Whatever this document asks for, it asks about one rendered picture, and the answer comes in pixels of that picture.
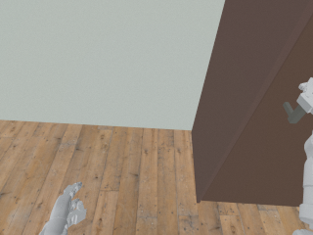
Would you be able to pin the wardrobe door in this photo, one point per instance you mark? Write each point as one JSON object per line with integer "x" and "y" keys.
{"x": 266, "y": 164}

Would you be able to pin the handle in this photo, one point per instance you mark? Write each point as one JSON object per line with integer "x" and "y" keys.
{"x": 294, "y": 115}

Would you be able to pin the robot left hand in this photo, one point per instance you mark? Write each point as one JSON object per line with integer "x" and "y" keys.
{"x": 65, "y": 206}

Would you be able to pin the robot left forearm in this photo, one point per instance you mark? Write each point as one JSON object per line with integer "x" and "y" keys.
{"x": 55, "y": 226}

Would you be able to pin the robot right hand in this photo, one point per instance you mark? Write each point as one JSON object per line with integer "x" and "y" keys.
{"x": 305, "y": 99}

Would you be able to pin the robot right forearm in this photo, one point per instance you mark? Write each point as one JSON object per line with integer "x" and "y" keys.
{"x": 306, "y": 208}

